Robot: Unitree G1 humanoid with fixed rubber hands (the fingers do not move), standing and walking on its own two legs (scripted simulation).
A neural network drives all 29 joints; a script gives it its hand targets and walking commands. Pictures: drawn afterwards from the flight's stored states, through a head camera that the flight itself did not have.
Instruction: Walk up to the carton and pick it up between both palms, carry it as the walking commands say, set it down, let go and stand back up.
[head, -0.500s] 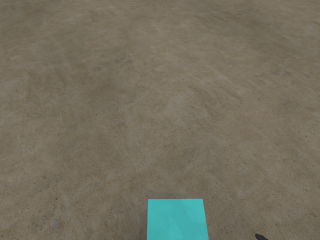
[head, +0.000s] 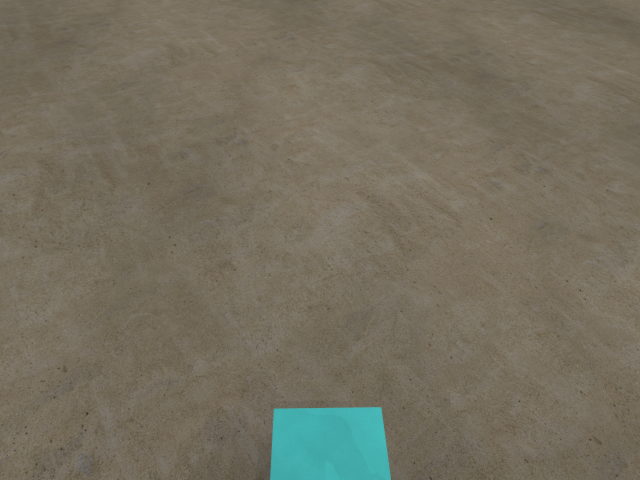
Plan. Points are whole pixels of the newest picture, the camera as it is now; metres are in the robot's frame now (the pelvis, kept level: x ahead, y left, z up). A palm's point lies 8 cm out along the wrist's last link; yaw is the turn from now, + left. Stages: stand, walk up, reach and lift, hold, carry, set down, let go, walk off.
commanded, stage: walk up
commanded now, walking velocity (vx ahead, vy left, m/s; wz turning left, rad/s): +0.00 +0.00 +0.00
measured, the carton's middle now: (326, 467) +0.32 -0.02 -0.62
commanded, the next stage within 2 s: none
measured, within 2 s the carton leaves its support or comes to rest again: neither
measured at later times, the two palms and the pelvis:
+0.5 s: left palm out of the picture +0.01 +0.22 -0.13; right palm out of the picture +0.02 -0.28 -0.12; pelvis -0.01 -0.01 +0.01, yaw +0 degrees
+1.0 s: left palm out of the picture +0.08 +0.29 -0.13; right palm out of the picture +0.01 -0.21 -0.11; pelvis +0.04 +0.04 +0.01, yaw +2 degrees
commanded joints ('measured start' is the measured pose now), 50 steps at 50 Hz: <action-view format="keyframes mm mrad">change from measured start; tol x32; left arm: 1 94 63 42 11 2 -51 30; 50 -94 -5 35 -43 -25 -24 39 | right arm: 1 7 -46 17 -50 -5 2 24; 50 281 -76 11 5 -26 -67 -25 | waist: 1 4 -29 20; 50 -60 131 -9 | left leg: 1 -72 -77 -31 20 -159 23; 20 124 -27 -111 -178 152 24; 22 -164 -62 -123 -67 -417 46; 28 267 129 -400 -407 -384 141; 32 320 223 -482 -395 43 79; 37 331 184 -234 -157 1455 -75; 50 288 84 -114 -104 1088 56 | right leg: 1 61 -105 155 -463 12 -28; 5 -115 -203 252 -612 -120 -121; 14 266 -218 182 -385 728 -176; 20 69 -96 72 -268 260 -84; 23 123 -273 340 -449 -473 -171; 34 -375 4 22 346 53 -38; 50 -95 104 -95 -71 62 -35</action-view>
